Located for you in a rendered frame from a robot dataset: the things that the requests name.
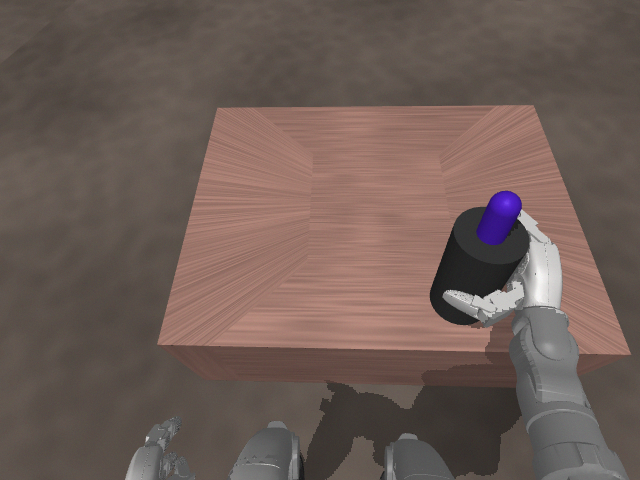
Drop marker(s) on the right robot hand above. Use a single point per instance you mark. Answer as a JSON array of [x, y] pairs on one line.
[[536, 281]]

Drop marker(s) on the right robot arm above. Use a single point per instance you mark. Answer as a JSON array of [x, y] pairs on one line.
[[563, 430]]

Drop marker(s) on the bottle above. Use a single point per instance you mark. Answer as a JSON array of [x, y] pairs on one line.
[[485, 246]]

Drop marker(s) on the left robot hand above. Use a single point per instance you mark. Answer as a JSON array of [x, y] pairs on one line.
[[149, 462]]

